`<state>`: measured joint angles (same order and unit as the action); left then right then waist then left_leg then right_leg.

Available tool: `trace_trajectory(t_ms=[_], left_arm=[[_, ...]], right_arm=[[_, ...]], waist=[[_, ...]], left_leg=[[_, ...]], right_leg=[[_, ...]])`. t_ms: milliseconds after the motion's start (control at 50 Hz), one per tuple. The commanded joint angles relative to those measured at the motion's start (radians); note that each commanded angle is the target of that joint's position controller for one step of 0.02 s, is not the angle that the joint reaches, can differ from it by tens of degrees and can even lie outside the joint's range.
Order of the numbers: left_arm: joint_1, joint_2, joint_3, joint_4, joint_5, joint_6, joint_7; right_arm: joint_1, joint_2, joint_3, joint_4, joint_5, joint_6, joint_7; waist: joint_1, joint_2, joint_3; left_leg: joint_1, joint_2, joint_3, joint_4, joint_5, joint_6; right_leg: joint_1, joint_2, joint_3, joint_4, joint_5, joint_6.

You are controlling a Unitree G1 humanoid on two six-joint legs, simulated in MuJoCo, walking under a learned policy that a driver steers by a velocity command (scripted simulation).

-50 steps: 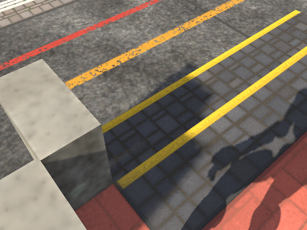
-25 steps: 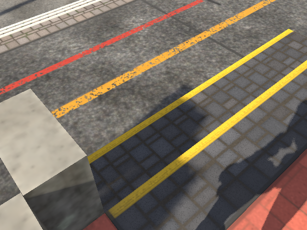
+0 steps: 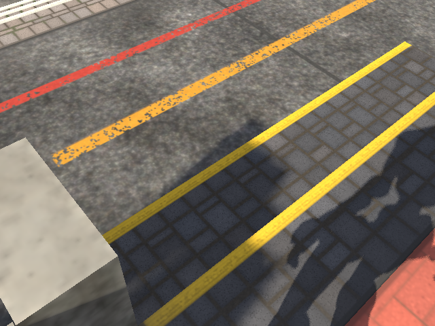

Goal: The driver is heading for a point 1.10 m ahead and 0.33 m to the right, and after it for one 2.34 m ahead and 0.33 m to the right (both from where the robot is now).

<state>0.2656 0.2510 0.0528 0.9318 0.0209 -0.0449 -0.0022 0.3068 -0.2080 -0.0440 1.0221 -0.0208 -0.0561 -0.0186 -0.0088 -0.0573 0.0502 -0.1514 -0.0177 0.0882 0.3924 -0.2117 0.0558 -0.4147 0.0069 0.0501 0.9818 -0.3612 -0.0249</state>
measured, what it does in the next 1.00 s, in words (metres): walks ahead: right foot, then left foot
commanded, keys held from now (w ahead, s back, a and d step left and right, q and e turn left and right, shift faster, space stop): w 0.56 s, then no key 0.44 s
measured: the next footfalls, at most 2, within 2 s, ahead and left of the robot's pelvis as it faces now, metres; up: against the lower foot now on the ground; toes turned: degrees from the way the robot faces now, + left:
right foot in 0.20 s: +0.17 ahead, -0.10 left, +0.00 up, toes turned -1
left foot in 0.34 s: +0.06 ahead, +0.09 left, +0.00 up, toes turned +2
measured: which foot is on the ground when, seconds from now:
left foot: down 0.00-0.22, up 0.24-0.32, down 0.34-0.86, up 0.88-1.00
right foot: up 0.00-0.18, down 0.20-0.60, up 0.62-0.82, down 0.84-1.00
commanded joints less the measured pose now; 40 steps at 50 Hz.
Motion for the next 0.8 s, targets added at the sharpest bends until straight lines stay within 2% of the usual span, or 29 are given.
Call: trace_trajectory(t_ms=[20, 60, 120, 160, 180, 200, 220, 240, 260, 280, 320, 340, 360, 380, 400, 440, 480, 560, 580, 600, 620, 640, 680, 700, 720, 740, 760, 780, 800], left_arm=[[0.149, 0.005, -0.006, -0.005, -0.014, 0.029, 0.009], [0.084, 0.0, -0.014, -0.016, -0.021, 0.039, 0.011], [0.038, -0.008, -0.018, -0.019, 0.002, 0.038, 0.008], [0.046, -0.008, -0.018, -0.005, 0.015, 0.025, 0.007], [0.085, -0.013, -0.019, 0.02, 0.015, 0.015, 0.002], [0.12, 0.026, -0.013, 0.026, 0.015, 0.0, 0.003], [0.106, 0.098, -0.001, 0.03, 0.01, -0.003, 0.006], [0.08, 0.057, -0.017, 0.032, -0.002, 0.004, 0.009], [0.031, 0.041, -0.022, 0.03, -0.004, 0.008, 0.015], [-0.014, 0.027, -0.029, 0.033, 0.003, 0.014, 0.021], [-0.07, 0.013, -0.038, 0.037, 0.01, 0.024, 0.032], [-0.081, 0.016, -0.033, 0.045, 0.001, 0.029, 0.03], [-0.064, 0.01, -0.031, 0.052, -0.01, 0.03, 0.023], [-0.063, 0.004, -0.027, 0.06, -0.025, 0.035, 0.02], [-0.044, 0.0, -0.025, 0.074, -0.026, 0.037, 0.017], [-0.004, -0.009, -0.022, 0.108, -0.016, 0.031, 0.016], [0.018, -0.017, -0.02, 0.133, -0.006, 0.024, 0.012], [0.007, -0.035, -0.022, 0.155, -0.01, 0.021, 0.01], [-0.045, 0.061, 0.013, 0.112, -0.04, 0.033, 0.003], [-0.259, 0.022, 0.007, 0.018, -0.03, 0.041, -0.003], [-0.31, -0.041, -0.006, -0.02, -0.009, 0.04, -0.009], [-0.255, -0.012, 0.006, -0.007, 0.02, 0.028, -0.014], [-0.105, -0.033, 0.009, 0.053, 0.018, 0.0, -0.025], [-0.094, -0.043, 0.006, 0.054, 0.015, -0.009, -0.029], [-0.11, -0.066, -0.001, 0.045, 0.011, -0.014, -0.029], [-0.138, -0.071, -0.003, 0.041, 0.006, -0.013, -0.022], [-0.14, -0.074, -0.003, 0.038, 0.003, -0.009, -0.016], [-0.129, -0.071, -0.003, 0.045, -0.003, -0.008, -0.009], [-0.066, -0.091, -0.004, 0.07, 0.002, -0.005, -0.004]], right_arm=[[-0.069, -0.123, -0.008, -0.045, -0.003, -0.017, -0.008], [-0.041, -0.106, -0.004, -0.031, 0.002, 0.003, -0.012], [0.024, -0.081, 0.002, 0.005, 0.004, 0.027, -0.019], [0.033, -0.093, -0.002, 0.017, 0.005, 0.04, -0.019], [0.041, -0.082, -0.001, 0.023, 0.01, 0.048, -0.019], [0.079, -0.093, -0.006, 0.023, 0.007, 0.05, -0.015], [0.194, -0.036, 0.0, 0.037, 0.013, 0.058, -0.009], [0.236, -0.004, 0.006, 0.077, 0.033, 0.085, -0.017], [0.187, -0.04, -0.005, 0.068, 0.03, 0.103, -0.025], [0.148, -0.037, -0.008, 0.066, 0.019, 0.113, -0.027], [0.156, -0.007, -0.005, 0.079, 0.009, 0.122, -0.026], [0.159, 0.014, 0.002, 0.09, 0.002, 0.119, -0.025], [0.149, 0.005, 0.004, 0.088, -0.005, 0.112, -0.024], [0.121, -0.006, 0.006, 0.082, -0.005, 0.104, -0.022], [0.099, -0.005, 0.009, 0.082, -0.005, 0.094, -0.022], [0.095, -0.002, 0.01, 0.092, 0.003, 0.077, -0.027], [0.109, 0.007, 0.014, 0.103, 0.01, 0.068, -0.033], [0.13, 0.02, 0.019, 0.116, 0.013, 0.064, -0.036], [0.147, -0.102, -0.021, 0.057, 0.008, 0.062, -0.018], [0.193, -0.128, -0.032, 0.053, 0.006, 0.064, -0.018], [0.248, -0.142, -0.048, 0.086, 0.01, 0.062, -0.029], [0.289, -0.104, -0.047, 0.11, -0.001, 0.056, -0.038], [0.26, -0.063, -0.041, 0.106, -0.011, 0.028, -0.047], [0.217, -0.056, -0.039, 0.086, -0.006, 0.016, -0.046], [0.184, -0.052, -0.035, 0.074, -0.007, 0.007, -0.042], [0.18, -0.027, -0.027, 0.077, -0.012, -0.001, -0.04], [0.194, -0.037, -0.028, 0.082, -0.012, -0.002, -0.037], [0.209, -0.049, -0.029, 0.087, -0.004, 0.001, -0.034], [0.214, -0.05, -0.027, 0.088, -0.001, 0.003, -0.033]], waist=[[0.074, 0.215, -0.091], [0.043, 0.211, -0.102], [0.01, 0.192, -0.078], [0.017, 0.188, -0.062], [0.042, 0.131, -0.069], [0.042, 0.057, -0.097], [-0.02, -0.11, -0.141], [0.009, -0.158, -0.182], [0.006, -0.125, -0.105], [-0.003, -0.103, -0.068], [-0.045, -0.078, -0.054], [-0.048, -0.052, -0.048], [-0.027, -0.015, -0.045], [-0.005, 0.025, 0.003], [0.012, 0.063, 0.024], [0.026, 0.097, 0.013], [0.03, 0.095, -0.001], [0.026, 0.084, 0.014], [-0.029, 0.113, -0.072], [-0.1, 0.178, 0.104], [-0.118, 0.288, 0.164], [-0.085, 0.197, 0.177], [-0.021, 0.117, 0.126], [-0.002, 0.106, 0.111], [0.002, 0.137, 0.116], [-0.006, 0.174, 0.111], [-0.014, 0.203, 0.106], [-0.014, 0.202, 0.093], [0.014, 0.183, 0.071]], left_leg=[[0.06, 0.217, -0.052, -0.025, 1.197, 0.082], [0.083, 0.177, -0.018, -0.02, 1.033, 0.067], [0.094, 0.199, -0.012, 0.011, 0.928, 0.082], [0.092, 0.214, -0.015, 0.073, 0.816, 0.081], [0.042, 0.226, -0.016, 0.122, 0.719, 0.056], [-0.053, 0.185, -0.022, 0.187, 0.46, 0.008], [-0.109, 0.079, 0.008, 0.282, -0.017, -0.027], [-0.066, 0.02, -0.021, 0.339, -0.345, -0.044], [-0.099, 0.019, -0.052, 0.341, -0.41, -0.048], [-0.101, 0.014, -0.064, 0.319, -0.396, -0.046], [-0.01, 0.023, -0.068, 0.165, -0.205, -0.043], [0.039, 0.03, -0.073, 0.062, -0.059, -0.046], [0.07, 0.067, -0.108, 0.0, 0.003, -0.048], [-0.023, 0.097, -0.136, -0.025, -0.064, -0.037], [-0.075, 0.105, -0.139, -0.033, -0.079, -0.033], [-0.079, 0.109, -0.138, -0.059, -0.042, -0.039], [-0.065, 0.117, -0.142, -0.065, -0.006, -0.039], [-0.047, 0.124, -0.14, -0.073, -0.011, -0.036], [0.036, 0.114, -0.209, -0.093, -0.628, 0.039], [0.101, 0.217, -0.329, -0.199, -0.673, 0.096], [0.114, 0.387, -0.508, -0.322, -0.687, 0.164], [0.13, 0.409, -0.518, -0.343, -0.593, 0.181], [0.2, 0.338, -0.373, -0.287, -0.273, 0.15], [0.158, 0.302, -0.299, -0.259, -0.181, 0.129], [0.081, 0.272, -0.232, -0.22, -0.067, 0.11], [0.025, 0.232, -0.176, -0.186, 0.038, 0.093], [-0.014, 0.223, -0.154, -0.141, 0.119, 0.087], [-0.04, 0.225, -0.151, -0.096, 0.179, 0.084], [-0.071, 0.221, -0.132, -0.009, 0.291, 0.072]], right_leg=[[0.072, 0.014, -0.028, -0.144, 0.049, 0.033], [0.08, 0.022, -0.072, -0.256, 0.177, 0.022], [0.08, 0.021, -0.097, -0.329, 0.222, -0.003], [0.09, 0.01, -0.107, -0.401, 0.229, -0.027], [0.179, -0.011, -0.094, -0.489, 0.351, -0.039], [0.314, -0.088, -0.003, -0.547, 0.677, -0.057], [0.388, -0.243, 0.151, -0.528, 1.038, -0.134], [0.336, -0.321, 0.245, -0.571, 0.969, -0.233], [0.263, -0.313, 0.27, -0.63, 0.781, -0.24], [0.22, -0.28, 0.256, -0.661, 0.609, -0.213], [0.134, -0.202, 0.174, -0.689, 0.328, -0.116], [0.104, -0.162, 0.137, -0.695, 0.194, -0.068], [0.083, -0.134, 0.118, -0.704, 0.06, -0.031], [0.124, -0.104, 0.092, -0.719, 0.017, -0.013], [0.189, -0.096, 0.084, -0.711, 0.087, -0.016], [0.271, -0.096, 0.072, -0.669, 0.233, -0.029], [0.304, -0.097, 0.063, -0.651, 0.324, -0.037], [0.288, -0.09, 0.053, -0.661, 0.307, -0.033], [0.133, -0.003, 0.018, -0.59, -0.373, -0.077], [-0.163, 0.029, -0.058, -0.456, -0.222, -0.049], [-0.305, 0.026, -0.128, -0.26, -0.021, -0.035], [-0.363, -0.029, -0.072, -0.164, -0.009, -0.037], [-0.341, -0.045, -0.055, -0.109, 0.006, -0.028], [-0.276, -0.049, -0.065, -0.15, 0.019, -0.022], [-0.184, -0.05, -0.086, -0.223, 0.037, -0.016], [-0.093, -0.021, -0.126, -0.268, 0.056, -0.016], [-0.026, -0.002, -0.152, -0.303, 0.061, -0.019], [0.047, 0.016, -0.176, -0.334, 0.113, -0.027], [0.149, 0.045, -0.202, -0.393, 0.171, -0.045]])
